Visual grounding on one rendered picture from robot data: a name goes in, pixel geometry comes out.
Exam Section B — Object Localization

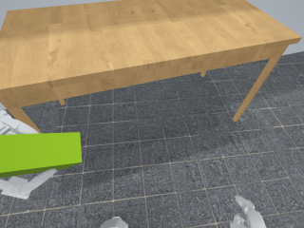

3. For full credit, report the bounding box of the robot left thigh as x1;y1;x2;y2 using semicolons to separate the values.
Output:
100;218;128;228

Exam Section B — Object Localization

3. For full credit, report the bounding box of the sponge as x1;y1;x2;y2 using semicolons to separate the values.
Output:
0;132;82;178

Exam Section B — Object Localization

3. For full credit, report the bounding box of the table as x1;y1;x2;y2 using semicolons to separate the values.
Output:
0;0;302;134

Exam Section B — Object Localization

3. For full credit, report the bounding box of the right robot hand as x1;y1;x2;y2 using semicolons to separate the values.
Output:
230;195;266;228

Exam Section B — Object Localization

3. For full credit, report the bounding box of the left robot hand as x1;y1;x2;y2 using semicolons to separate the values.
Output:
0;110;57;200

